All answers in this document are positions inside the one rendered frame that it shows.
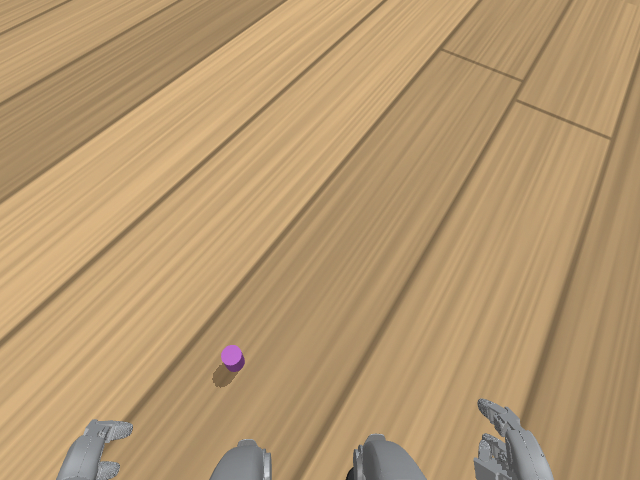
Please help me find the left robot hand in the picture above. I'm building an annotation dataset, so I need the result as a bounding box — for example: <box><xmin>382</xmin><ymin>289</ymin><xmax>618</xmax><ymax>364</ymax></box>
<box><xmin>56</xmin><ymin>419</ymin><xmax>133</xmax><ymax>480</ymax></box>

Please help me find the tin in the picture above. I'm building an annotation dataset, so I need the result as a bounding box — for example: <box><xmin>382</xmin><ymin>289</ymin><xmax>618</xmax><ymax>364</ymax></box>
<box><xmin>221</xmin><ymin>345</ymin><xmax>245</xmax><ymax>372</ymax></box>

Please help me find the right robot hand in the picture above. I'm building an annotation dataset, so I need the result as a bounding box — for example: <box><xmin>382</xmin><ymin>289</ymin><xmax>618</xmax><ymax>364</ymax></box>
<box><xmin>473</xmin><ymin>398</ymin><xmax>554</xmax><ymax>480</ymax></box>

